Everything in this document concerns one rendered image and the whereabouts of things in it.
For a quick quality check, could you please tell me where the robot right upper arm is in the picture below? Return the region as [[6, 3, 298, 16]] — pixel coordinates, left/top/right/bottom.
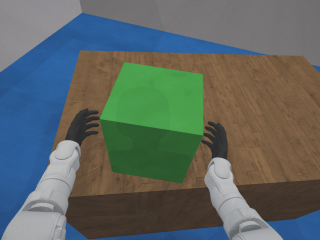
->
[[232, 227, 282, 240]]

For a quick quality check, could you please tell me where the left robot forearm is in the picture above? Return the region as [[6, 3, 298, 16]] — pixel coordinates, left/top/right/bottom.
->
[[1, 140, 81, 240]]

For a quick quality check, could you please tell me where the right robot forearm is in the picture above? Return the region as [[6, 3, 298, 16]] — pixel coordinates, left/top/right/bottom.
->
[[204, 157, 283, 240]]

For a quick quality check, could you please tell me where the robot left upper arm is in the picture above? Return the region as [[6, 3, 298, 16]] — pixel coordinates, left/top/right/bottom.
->
[[5, 211, 67, 240]]

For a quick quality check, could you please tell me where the carton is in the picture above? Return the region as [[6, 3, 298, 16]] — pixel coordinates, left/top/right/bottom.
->
[[99, 62, 204, 184]]

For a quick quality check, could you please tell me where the pedestal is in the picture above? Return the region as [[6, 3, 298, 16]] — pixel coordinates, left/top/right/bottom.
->
[[47, 50, 320, 240]]

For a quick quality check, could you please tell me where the left robot hand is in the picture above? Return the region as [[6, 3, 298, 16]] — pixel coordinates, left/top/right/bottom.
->
[[65, 108, 100, 147]]

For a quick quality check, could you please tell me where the right robot hand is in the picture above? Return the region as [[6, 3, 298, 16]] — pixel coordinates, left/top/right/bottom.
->
[[201, 121, 228, 160]]

